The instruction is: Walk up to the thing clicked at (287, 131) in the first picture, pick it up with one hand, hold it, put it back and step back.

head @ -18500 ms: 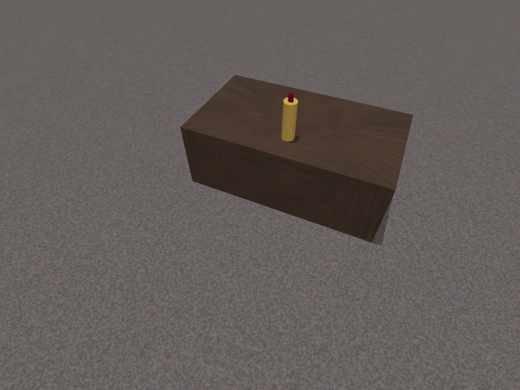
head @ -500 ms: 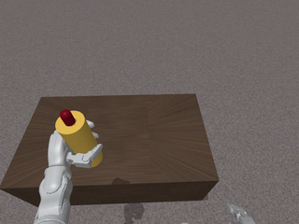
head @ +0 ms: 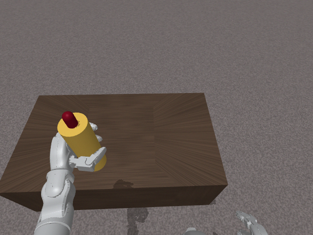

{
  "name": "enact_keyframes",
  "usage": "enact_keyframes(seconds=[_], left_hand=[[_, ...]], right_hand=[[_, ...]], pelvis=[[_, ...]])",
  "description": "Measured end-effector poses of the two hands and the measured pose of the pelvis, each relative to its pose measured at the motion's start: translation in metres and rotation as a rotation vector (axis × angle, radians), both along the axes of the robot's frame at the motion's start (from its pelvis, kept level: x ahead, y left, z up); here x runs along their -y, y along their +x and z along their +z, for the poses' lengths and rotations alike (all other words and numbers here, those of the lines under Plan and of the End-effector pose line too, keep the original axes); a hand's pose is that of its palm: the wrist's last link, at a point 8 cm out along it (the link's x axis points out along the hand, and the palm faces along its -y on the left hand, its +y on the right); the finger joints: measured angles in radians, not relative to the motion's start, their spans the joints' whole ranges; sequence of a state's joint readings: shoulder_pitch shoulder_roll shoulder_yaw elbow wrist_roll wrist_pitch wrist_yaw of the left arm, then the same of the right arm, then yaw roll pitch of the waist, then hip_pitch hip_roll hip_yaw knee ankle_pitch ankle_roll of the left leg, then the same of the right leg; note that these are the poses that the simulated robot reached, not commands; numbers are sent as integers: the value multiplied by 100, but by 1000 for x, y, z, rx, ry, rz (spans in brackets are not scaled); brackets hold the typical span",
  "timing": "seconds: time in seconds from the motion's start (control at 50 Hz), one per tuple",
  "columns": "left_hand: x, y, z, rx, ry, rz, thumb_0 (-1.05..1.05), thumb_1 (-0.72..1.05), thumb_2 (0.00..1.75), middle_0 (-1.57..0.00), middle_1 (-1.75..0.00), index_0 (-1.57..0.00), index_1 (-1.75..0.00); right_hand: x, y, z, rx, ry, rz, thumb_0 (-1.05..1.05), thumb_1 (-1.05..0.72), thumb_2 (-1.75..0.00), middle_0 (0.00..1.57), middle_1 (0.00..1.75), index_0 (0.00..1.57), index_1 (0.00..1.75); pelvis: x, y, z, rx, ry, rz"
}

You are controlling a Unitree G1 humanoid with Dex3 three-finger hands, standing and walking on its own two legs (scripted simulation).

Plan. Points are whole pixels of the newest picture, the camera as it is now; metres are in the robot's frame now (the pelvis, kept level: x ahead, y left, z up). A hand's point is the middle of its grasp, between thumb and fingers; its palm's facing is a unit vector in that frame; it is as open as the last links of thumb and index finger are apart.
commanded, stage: crouch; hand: left
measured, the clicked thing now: (83, 141) +0.34 +0.18 +0.06
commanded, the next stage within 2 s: lower in 1.10 s
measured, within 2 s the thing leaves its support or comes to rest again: neither
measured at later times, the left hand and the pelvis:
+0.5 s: hand (103, 142) +0.44 +0.17 -0.10, palm faces +0.09 -1.00 -0.01, open 8.5 cm; pelvis -0.04 +0.00 -0.12, yaw +0 degrees
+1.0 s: hand (107, 142) +0.47 +0.18 -0.16, palm faces +0.09 -1.00 -0.01, open 8.5 cm; pelvis -0.05 +0.01 -0.17, yaw -1 degrees
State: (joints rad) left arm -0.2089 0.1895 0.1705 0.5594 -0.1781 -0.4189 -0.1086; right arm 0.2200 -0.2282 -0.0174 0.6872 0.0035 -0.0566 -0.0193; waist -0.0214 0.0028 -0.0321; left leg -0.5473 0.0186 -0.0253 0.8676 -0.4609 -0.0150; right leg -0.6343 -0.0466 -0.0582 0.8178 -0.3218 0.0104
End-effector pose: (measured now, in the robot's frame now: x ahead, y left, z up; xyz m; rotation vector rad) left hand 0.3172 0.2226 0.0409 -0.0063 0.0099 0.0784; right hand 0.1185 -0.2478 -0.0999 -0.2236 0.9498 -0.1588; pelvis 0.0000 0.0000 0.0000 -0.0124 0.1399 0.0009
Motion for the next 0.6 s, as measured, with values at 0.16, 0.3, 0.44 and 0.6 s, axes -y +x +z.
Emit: enact_keyframes(seconds=[0.16, 0.3, 0.44, 0.6], left_hand=[[-6, 29, -48, -1, -7, -4, 1, -22, 112, -79, -107, -82, -105], [-7, 59, -97, 13, 4, -17, 1, -22, 113, -80, -106, -83, -105], [-4, 84, -128, 13, 18, -6, 1, -23, 113, -80, -106, -83, -104], [-2, 104, -154, -2, 25, 16, 1, -23, 113, -80, -105, -83, -104]], right_hand=[[10, -23, -29, -76, -42, 12, 0, -88, -89, 20, 30, 21, 30], [16, -61, -78, -202, -60, 15, 0, -89, -89, 20, 30, 20, 30], [12, -94, -123, -313, -34, -14, 0, -90, -89, 20, 30, 20, 30], [8, -118, -152, -379, -12, -41, 0, -90, -90, 20, 30, 21, 30]], pelvis=[[0, -14, -29, -119, -2, 2], [-2, -23, -74, -244, -6, 2], [-3, -32, -108, -314, -7, -1], [-2, -41, -132, -367, -7, -3]])
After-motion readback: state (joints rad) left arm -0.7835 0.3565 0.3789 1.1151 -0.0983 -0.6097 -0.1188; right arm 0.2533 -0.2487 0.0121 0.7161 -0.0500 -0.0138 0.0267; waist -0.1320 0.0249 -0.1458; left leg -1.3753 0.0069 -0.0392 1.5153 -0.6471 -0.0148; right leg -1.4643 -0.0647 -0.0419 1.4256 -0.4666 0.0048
